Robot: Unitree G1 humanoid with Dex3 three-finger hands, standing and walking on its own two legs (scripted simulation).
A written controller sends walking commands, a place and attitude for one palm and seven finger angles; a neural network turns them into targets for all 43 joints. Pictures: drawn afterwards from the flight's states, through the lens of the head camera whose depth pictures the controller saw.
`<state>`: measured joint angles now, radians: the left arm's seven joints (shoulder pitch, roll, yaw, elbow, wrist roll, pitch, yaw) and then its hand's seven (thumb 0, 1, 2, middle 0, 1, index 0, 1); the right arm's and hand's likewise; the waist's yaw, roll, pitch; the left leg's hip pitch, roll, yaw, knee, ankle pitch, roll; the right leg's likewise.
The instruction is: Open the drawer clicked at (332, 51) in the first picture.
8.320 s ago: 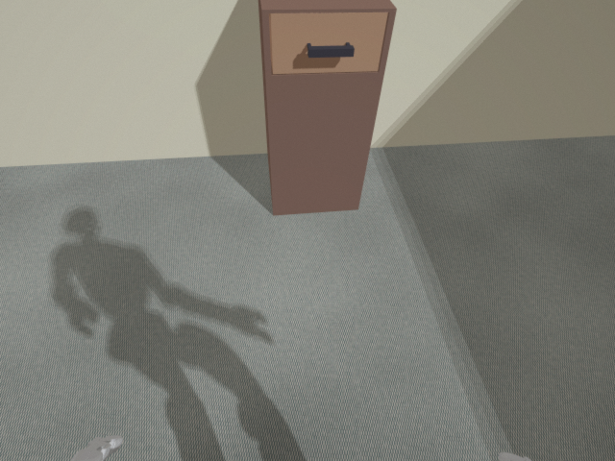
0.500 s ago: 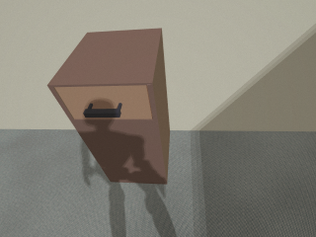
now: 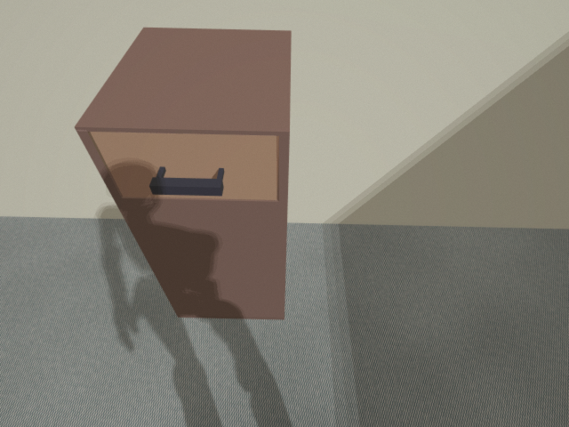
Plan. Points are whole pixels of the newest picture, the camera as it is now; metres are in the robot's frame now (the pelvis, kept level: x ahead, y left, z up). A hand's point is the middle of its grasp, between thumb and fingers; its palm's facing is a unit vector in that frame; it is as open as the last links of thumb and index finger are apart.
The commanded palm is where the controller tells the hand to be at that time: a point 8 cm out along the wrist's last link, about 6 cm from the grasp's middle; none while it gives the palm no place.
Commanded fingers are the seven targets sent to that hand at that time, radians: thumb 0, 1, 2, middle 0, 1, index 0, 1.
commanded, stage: come to a stop and stand still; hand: left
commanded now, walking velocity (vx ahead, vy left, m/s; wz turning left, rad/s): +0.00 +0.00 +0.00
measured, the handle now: (189, 179) +0.56 +0.22 -0.01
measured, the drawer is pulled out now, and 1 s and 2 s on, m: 0.00 0.00 0.00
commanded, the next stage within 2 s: look again from close up in 0.12 s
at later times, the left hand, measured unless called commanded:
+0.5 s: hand out of the picture -0.02 +0.16 -0.18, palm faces +0.02 -0.98 -0.18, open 7.4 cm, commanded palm none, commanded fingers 0.00 0.90 0.90 -0.20 -0.30 -0.20 -0.30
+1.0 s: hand out of the picture +0.00 +0.15 -0.18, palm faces +0.03 -0.98 -0.18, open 7.4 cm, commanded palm none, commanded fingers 0.00 0.90 0.90 -0.20 -0.30 -0.20 -0.30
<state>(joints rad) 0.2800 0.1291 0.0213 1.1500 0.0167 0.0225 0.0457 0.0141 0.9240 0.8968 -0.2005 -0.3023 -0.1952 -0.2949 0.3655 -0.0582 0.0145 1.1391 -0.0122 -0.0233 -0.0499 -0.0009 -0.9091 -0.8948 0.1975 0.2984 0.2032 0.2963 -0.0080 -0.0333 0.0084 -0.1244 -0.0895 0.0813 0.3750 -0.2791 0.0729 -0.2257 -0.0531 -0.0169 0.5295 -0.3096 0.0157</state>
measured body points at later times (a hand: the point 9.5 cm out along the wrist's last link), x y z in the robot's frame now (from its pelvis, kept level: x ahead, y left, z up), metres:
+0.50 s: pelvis -0.01 +0.00 +0.00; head -0.01 -0.01 +0.45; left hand -0.02 +0.21 -0.16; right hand -0.01 -0.23 -0.16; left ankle -0.05 +0.08 -0.74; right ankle -0.03 -0.11 -0.74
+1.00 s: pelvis +0.01 -0.01 -0.01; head +0.02 -0.01 +0.44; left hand +0.00 +0.20 -0.17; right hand -0.02 -0.23 -0.17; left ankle -0.05 +0.08 -0.74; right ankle -0.03 -0.11 -0.74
